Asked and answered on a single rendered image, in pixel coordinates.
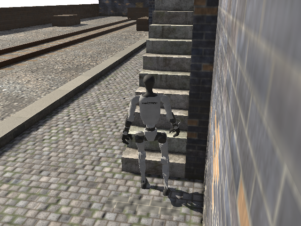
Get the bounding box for stairs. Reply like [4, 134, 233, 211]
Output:
[121, 0, 194, 178]

